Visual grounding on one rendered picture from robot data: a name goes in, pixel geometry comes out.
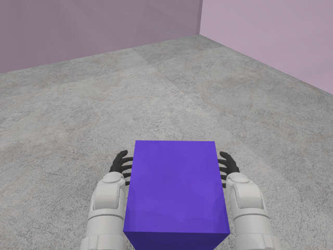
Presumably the robot right hand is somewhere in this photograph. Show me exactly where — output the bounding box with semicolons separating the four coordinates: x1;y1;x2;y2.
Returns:
218;152;239;188

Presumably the robot left hand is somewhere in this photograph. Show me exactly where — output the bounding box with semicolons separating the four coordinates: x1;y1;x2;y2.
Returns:
109;150;133;186

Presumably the right robot forearm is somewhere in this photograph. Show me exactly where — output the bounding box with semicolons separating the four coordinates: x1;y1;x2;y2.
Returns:
226;172;282;250

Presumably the left robot forearm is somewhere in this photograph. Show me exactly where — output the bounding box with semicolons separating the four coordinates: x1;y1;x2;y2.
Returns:
80;172;126;250

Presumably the carton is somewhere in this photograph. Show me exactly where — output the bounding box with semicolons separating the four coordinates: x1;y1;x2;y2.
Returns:
123;140;230;250

